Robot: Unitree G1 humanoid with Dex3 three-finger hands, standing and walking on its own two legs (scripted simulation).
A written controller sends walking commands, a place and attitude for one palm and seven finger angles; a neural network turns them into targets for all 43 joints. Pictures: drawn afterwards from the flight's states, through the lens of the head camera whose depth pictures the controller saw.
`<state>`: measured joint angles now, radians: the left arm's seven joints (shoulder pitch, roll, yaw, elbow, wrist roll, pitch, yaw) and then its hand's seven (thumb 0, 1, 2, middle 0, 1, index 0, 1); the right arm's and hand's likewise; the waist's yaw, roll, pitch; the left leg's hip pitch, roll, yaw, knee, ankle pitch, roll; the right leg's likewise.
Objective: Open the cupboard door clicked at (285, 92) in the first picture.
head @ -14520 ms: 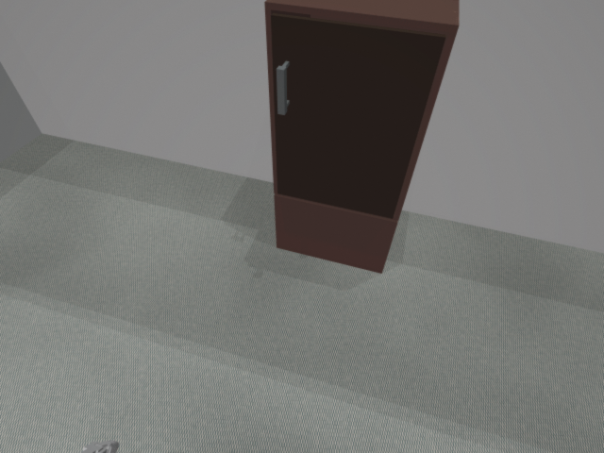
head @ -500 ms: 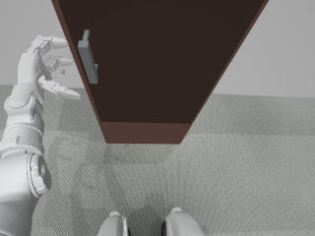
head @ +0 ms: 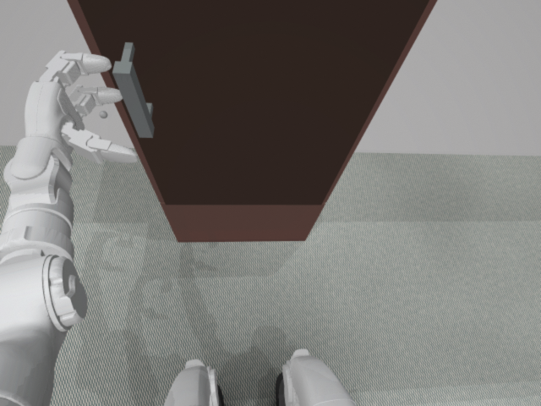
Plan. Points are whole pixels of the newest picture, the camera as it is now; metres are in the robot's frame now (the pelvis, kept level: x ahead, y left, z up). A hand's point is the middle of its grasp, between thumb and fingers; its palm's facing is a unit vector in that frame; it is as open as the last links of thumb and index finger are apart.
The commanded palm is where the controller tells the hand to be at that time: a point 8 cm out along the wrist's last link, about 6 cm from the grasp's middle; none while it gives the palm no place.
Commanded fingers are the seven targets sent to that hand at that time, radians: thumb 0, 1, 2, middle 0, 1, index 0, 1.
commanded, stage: slide the fingers in behind the handle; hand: left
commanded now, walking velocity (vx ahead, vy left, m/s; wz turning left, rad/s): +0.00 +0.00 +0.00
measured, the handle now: (138, 93) +0.56 +0.15 +0.07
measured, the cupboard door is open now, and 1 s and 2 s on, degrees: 0 0 0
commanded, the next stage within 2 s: close the thumb around the handle in 1.42 s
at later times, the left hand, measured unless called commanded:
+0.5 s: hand (120, 120) +0.50 +0.16 +0.08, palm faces -0.06 -1.00 +0.00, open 13.9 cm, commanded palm +0.48 +0.21 +0.08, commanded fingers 0.00 -0.50 0.30 -0.30 -1.20 -0.30 -1.20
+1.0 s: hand (146, 122) +0.50 +0.13 +0.08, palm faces -0.07 -1.00 +0.00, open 13.9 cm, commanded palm +0.48 +0.17 +0.08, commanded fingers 0.00 -0.50 0.30 -0.30 -1.20 -0.30 -1.20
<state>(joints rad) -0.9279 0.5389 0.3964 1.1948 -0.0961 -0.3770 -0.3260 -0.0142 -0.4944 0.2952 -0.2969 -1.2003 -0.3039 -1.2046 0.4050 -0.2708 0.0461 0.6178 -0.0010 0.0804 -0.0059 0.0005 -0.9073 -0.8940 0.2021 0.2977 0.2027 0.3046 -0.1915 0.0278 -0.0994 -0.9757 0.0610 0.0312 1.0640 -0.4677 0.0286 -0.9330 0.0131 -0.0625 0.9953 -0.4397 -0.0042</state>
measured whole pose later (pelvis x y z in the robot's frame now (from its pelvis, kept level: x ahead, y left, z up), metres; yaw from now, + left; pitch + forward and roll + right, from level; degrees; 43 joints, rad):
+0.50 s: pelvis +0.00 +0.00 +0.00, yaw +0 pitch +21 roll -3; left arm -0.88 0.44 0.35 1.15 -0.10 -0.40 -0.26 -0.01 -0.49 0.30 -0.30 -1.20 -0.30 -1.20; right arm 0.39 -0.26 0.03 0.61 0.00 0.07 0.01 0.00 -0.91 -0.89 0.20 0.30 0.20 0.30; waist -0.17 0.03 -0.11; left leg -0.95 0.06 0.03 1.05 -0.46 0.03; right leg -0.91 0.01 -0.06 0.99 -0.44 -0.01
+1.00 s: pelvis +0.00 +0.00 +0.00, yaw +1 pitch +21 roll -2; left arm -0.92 0.37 0.29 1.16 -0.08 -0.42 -0.18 -0.01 -0.50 0.30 -0.30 -1.20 -0.30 -1.20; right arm 0.40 -0.26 0.02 0.63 -0.01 0.05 0.02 0.00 -0.91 -0.89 0.20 0.30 0.20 0.30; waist -0.18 0.03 -0.11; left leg -0.97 0.05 0.03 1.07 -0.47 0.03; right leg -0.93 0.00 -0.06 1.02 -0.45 0.00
